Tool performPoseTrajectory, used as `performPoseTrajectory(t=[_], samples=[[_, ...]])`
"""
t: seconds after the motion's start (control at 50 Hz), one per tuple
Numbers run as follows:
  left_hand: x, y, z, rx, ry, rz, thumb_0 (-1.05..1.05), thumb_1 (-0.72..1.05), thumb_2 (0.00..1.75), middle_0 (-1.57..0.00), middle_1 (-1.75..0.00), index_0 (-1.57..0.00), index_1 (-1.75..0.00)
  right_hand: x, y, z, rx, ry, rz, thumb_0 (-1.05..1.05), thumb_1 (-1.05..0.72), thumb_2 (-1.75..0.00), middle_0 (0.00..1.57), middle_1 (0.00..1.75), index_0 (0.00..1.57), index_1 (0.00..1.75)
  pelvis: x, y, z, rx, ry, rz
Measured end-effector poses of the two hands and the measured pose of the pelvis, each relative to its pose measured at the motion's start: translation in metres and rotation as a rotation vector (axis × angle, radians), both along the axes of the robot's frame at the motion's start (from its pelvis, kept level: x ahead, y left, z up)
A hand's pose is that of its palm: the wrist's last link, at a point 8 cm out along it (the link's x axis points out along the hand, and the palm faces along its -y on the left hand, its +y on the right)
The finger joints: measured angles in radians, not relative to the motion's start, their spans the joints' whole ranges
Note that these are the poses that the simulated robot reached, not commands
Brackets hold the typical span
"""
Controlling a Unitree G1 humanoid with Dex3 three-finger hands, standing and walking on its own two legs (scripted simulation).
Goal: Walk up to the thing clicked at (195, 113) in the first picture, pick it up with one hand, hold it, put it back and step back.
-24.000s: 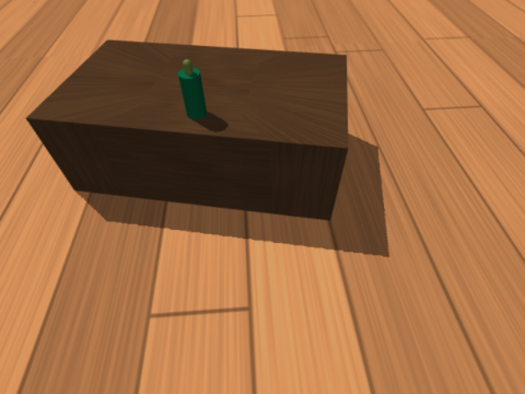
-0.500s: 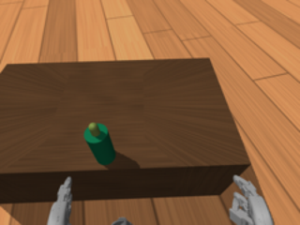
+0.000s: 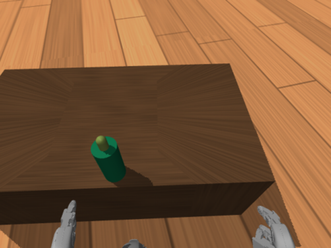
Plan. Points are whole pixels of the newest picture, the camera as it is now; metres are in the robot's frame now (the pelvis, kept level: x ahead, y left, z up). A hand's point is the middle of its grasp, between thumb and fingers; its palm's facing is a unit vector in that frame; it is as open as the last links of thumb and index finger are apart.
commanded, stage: home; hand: left
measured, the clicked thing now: (108, 157) +0.44 +0.21 -0.15
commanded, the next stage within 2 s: stand in 0.30 s
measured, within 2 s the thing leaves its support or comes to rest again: neither
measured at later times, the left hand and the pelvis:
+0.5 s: hand out of the picture +0.15 +0.20 -0.08, palm faces -0.02 -0.93 -0.37, open 17.2 cm; pelvis +0.00 +0.00 +0.01, yaw +1 degrees
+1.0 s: hand out of the picture +0.04 +0.27 -0.11, palm faces -0.01 -0.93 -0.37, open 7.8 cm; pelvis +0.00 +0.01 +0.05, yaw +1 degrees
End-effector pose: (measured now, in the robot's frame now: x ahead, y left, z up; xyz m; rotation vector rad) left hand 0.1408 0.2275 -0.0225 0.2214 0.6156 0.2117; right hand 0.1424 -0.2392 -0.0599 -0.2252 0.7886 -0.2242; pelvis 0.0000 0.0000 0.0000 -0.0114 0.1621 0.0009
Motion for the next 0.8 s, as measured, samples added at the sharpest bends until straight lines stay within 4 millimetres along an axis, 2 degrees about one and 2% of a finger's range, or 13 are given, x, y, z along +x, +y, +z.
performPoseTrajectory(t=[0.16,0.4,0.44,0.5,0.64,0.72,0.8], samples=[[0.006,0.0,0.005,0.027,0.017,0.002,-0.01,-0.53,0.06,-0.06,-0.06,-0.05,-0.06,-0.004,-0.002,-0.011,0.002,0.021,-0.022,0.01,-0.9,-0.9,0.21,0.3,0.2,0.3,0.001,-0.001,0.003,-0.002,-0.007,0.002],[0.004,-0.002,0.003,0.007,0.05,0.023,-0.01,-0.55,0.05,-0.06,-0.06,-0.05,-0.05,0.009,-0.003,-0.001,-0.021,-0.05,-0.007,0.01,-0.9,-0.9,0.21,0.3,0.2,0.3,0.001,-0.002,0.007,-0.005,-0.024,0.007],[0.003,0.003,-0.004,0.055,0.075,-0.042,0.0,-0.55,0.05,-0.06,-0.06,-0.05,-0.05,0.01,-0.005,-0.005,-0.048,-0.016,0.063,0.01,-0.9,-0.9,0.21,0.3,0.2,0.3,-0.002,-0.002,0.009,0.0,-0.059,0.014],[-0.005,0.021,-0.022,0.101,0.176,-0.101,0.0,-0.52,0.08,-0.09,-0.1,-0.08,-0.09,0.006,-0.013,-0.014,-0.063,0.09,0.132,0.01,-0.9,-0.9,0.21,0.3,0.2,0.3,-0.003,-0.002,0.012,0.014,-0.098,0.017],[-0.048,0.065,-0.042,0.123,0.374,-0.031,0.0,-0.22,0.39,-0.17,-0.23,-0.16,-0.23,-0.021,-0.038,-0.018,-0.055,0.218,0.084,0.01,-0.9,-0.9,0.21,0.3,0.2,0.3,0.001,0.002,0.019,0.019,-0.142,0.014],[-0.07,0.078,-0.047,0.119,0.464,0.008,0.0,0.05,0.62,-0.19,-0.27,-0.18,-0.26,-0.039,-0.044,-0.017,-0.063,0.283,0.048,0.01,-0.9,-0.9,0.21,0.3,0.2,0.3,0.003,0.006,0.025,0.018,-0.159,0.011],[-0.084,0.083,-0.049,0.104,0.519,0.034,0.0,0.34,0.76,-0.2,-0.29,-0.19,-0.28,-0.055,-0.043,-0.017,-0.063,0.341,0.025,0.01,-0.9,-0.9,0.21,0.3,0.2,0.3,0.003,0.01,0.031,0.011,-0.174,0.009]])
